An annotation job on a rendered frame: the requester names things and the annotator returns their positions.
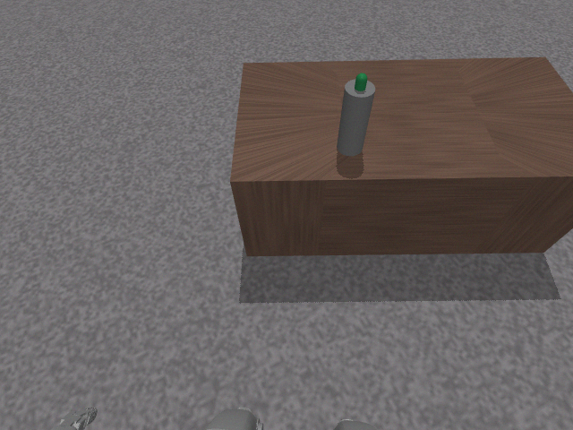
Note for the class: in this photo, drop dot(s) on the left robot hand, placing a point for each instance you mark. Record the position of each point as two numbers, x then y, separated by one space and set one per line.
77 420

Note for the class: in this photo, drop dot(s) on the bottle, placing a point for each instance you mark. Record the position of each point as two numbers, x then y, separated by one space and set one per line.
355 114

